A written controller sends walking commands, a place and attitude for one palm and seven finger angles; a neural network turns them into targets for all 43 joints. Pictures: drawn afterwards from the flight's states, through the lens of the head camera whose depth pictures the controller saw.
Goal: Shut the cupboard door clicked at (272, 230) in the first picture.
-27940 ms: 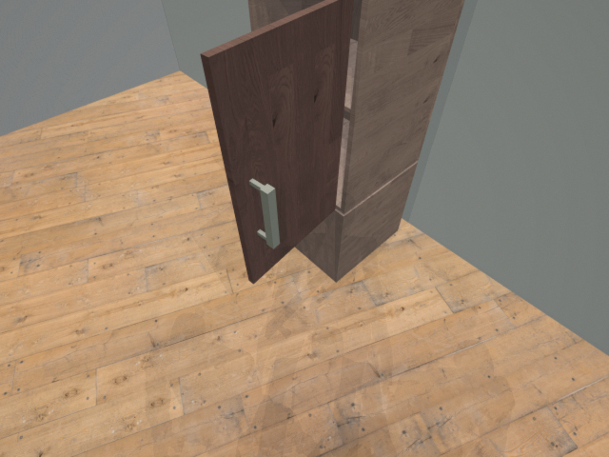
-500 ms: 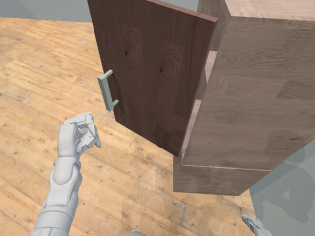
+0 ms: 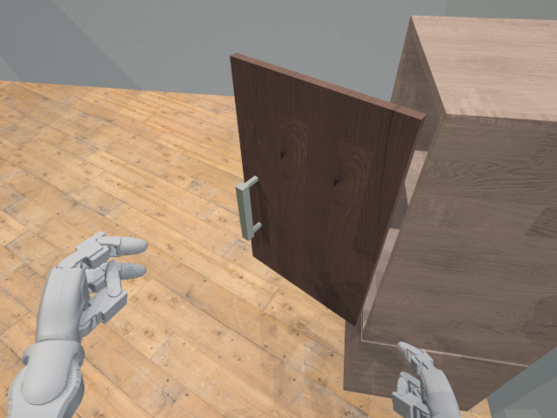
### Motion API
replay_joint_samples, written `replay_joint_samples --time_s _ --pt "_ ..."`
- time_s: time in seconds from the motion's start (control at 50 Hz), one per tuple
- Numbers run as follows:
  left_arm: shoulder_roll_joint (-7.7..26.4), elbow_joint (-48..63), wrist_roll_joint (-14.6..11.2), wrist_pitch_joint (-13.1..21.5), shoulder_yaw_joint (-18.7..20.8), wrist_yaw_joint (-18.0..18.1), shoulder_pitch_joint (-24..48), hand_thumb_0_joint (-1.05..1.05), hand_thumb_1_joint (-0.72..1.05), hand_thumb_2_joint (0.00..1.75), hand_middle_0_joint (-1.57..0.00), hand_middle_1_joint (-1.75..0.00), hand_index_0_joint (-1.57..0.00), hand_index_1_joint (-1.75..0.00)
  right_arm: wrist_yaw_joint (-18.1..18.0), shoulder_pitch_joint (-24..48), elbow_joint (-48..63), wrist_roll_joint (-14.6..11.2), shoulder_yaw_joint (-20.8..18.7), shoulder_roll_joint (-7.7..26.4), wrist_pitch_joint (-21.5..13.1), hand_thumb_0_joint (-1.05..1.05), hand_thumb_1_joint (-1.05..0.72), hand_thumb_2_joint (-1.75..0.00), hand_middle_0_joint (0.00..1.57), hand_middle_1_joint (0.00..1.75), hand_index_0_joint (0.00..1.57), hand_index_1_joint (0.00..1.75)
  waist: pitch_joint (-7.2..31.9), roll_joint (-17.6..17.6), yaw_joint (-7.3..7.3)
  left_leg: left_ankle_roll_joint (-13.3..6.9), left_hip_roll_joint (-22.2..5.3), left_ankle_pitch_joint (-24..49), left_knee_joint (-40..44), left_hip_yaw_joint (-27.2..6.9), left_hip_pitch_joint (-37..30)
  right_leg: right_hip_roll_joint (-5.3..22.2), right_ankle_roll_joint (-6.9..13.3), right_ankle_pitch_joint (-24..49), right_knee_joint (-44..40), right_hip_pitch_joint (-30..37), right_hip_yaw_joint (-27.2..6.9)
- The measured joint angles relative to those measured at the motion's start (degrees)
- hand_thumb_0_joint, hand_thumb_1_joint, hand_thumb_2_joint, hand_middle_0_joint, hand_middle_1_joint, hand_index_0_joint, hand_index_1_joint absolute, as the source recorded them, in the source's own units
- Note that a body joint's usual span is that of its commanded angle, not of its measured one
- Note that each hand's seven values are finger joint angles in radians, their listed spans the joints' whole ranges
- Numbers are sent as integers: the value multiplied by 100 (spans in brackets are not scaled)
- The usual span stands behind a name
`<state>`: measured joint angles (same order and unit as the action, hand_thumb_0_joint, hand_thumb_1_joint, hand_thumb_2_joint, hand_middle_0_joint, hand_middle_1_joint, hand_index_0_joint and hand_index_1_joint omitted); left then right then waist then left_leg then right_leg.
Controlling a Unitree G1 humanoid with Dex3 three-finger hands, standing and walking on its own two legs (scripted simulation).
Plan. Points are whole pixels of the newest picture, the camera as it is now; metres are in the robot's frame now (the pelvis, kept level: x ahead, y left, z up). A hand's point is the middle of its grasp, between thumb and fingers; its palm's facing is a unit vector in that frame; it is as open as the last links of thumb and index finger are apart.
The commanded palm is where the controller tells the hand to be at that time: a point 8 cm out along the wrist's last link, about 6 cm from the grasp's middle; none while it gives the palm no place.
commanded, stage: draw the hand back to the body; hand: left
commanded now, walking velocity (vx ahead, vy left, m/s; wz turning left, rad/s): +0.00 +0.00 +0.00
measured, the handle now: (250, 208) +0.59 +0.14 -0.10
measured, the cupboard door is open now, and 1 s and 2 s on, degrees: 60 60 60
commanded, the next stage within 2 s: step back with the hand held close in 0.58 s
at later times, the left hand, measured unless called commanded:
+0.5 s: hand (61, 317) +0.18 +0.25 +0.15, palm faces +0.42 -0.83 -0.37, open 7.3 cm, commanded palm +0.13 +0.29 +0.18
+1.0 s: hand (87, 298) +0.20 +0.23 +0.16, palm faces +0.35 -0.80 -0.49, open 7.4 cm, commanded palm +0.14 +0.27 +0.18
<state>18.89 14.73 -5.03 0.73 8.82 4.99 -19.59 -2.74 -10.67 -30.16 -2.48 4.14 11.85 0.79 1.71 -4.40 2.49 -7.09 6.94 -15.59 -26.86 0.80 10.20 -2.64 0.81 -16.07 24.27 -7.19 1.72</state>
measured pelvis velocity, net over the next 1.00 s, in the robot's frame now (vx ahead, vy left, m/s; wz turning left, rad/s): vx -0.01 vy -0.02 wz -0.03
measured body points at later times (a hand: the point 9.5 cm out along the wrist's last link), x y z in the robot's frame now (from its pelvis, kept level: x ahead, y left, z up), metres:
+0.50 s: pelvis -0.02 -0.01 +0.00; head -0.04 -0.02 +0.45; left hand +0.15 +0.29 +0.18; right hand +0.17 -0.23 -0.08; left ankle -0.02 +0.02 -0.74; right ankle -0.03 -0.12 -0.74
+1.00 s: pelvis -0.01 -0.02 +0.00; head +0.00 -0.05 +0.45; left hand +0.17 +0.27 +0.19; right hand +0.15 -0.28 -0.10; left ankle -0.02 +0.02 -0.74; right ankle -0.03 -0.12 -0.74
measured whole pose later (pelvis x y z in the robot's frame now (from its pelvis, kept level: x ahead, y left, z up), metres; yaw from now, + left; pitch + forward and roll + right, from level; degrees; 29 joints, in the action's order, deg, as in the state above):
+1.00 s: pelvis -0.01 -0.02 +0.00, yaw -2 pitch +2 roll -1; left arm 22.9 24.2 -5.2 8.8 22.2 5.9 -30.8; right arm -3.7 -10.4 -33.2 -1.8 -1.2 15.2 1.6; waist 1.1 -4.9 0.5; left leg -6.6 5.8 -14.8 -28.2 2.4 15.0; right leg -3.6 2.2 -16.1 28.1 -13.5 0.6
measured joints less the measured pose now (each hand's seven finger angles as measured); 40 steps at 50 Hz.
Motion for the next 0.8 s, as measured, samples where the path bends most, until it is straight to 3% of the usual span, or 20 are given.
replay_joint_samples --time_s 0.28,0.42,0.52,0.74,0.8 --pt "405 1046 -34 221 1274 109 -822 1 90 90 -34 -44 -34 -44 90 -186 -381 23 -264 193 -230 1 -91 -90 20 30 20 30 -94 -89 98 29 42 140 217 -1 -232 47 -34 106 -131 194 -9" --pt "82 798 9 210 1038 127 -679 1 90 90 -24 -34 -24 -34 62 -133 -438 36 -315 241 -336 1 -91 -90 20 30 20 30 -181 -45 100 27 36 199 190 4 -176 45 -6 124 -29 104 2" --pt "143 921 17 219 929 119 -776 1 90 90 -22 -31 -22 -31 10 -168 -468 43 -284 171 -444 1 -91 -90 20 30 20 30 -113 54 72 28 -16 175 171 29 -220 -8 47 123 -30 145 -24" --pt "227 824 -24 379 1162 95 -709 1 89 90 -21 -30 -21 -30 31 -114 -435 47 -281 154 -466 1 -91 -90 20 30 20 30 -153 -19 18 73 -102 175 180 44 -201 -96 140 157 -95 140 -42" --pt "274 771 -25 606 1332 93 -828 1 89 90 -21 -30 -21 -30 16 -73 -404 85 -291 182 -335 1 -91 -90 20 30 20 30 -94 -59 -66 53 -150 127 52 30 34 -145 164 170 -94 -36 -21"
